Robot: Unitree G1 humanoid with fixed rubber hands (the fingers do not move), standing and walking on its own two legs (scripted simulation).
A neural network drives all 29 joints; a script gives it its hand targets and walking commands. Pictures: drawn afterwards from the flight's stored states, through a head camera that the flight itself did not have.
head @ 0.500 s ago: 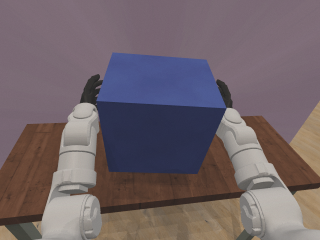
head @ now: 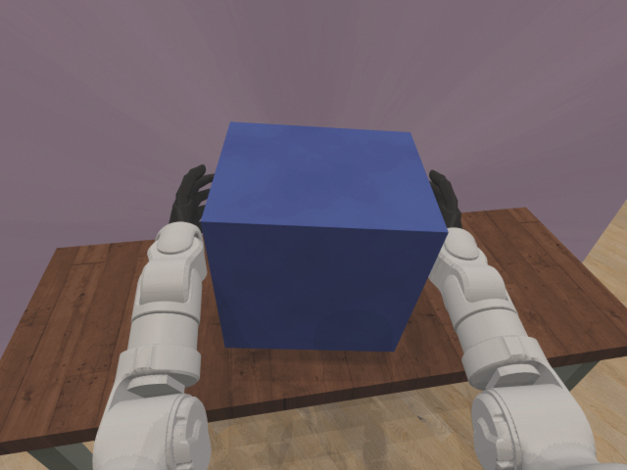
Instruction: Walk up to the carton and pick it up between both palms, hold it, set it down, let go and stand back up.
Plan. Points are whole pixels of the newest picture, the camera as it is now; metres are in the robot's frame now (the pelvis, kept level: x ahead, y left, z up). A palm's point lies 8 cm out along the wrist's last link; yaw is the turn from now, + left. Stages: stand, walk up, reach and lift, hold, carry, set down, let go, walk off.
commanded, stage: set down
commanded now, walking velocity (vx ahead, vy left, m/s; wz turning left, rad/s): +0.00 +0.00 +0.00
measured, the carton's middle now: (315, 242) +0.39 -0.03 +0.13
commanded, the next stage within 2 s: none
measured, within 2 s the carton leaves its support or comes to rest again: rests again in 1.80 s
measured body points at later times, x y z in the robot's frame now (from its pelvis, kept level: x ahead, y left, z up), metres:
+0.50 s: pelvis +0.00 +0.00 +0.00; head -0.02 +0.02 +0.45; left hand +0.42 +0.12 +0.14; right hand +0.37 -0.21 +0.13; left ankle -0.01 +0.12 -0.75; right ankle +0.00 -0.14 -0.75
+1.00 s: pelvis +0.01 +0.00 +0.00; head -0.01 +0.02 +0.45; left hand +0.42 +0.12 +0.12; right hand +0.37 -0.21 +0.12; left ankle -0.01 +0.12 -0.75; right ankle +0.00 -0.14 -0.75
